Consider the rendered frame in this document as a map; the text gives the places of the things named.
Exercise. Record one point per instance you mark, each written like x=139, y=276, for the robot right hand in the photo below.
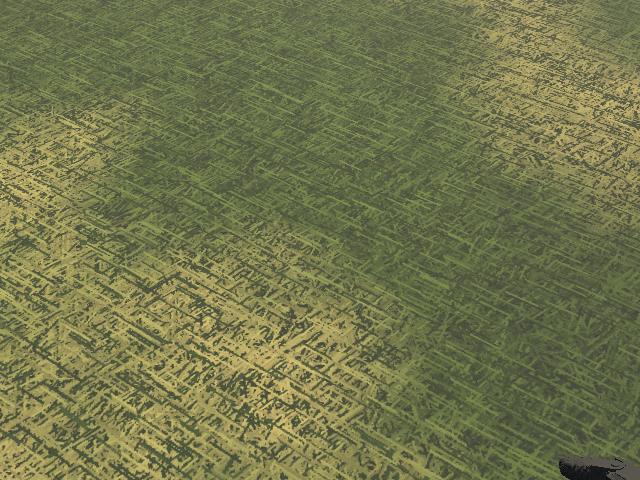
x=586, y=468

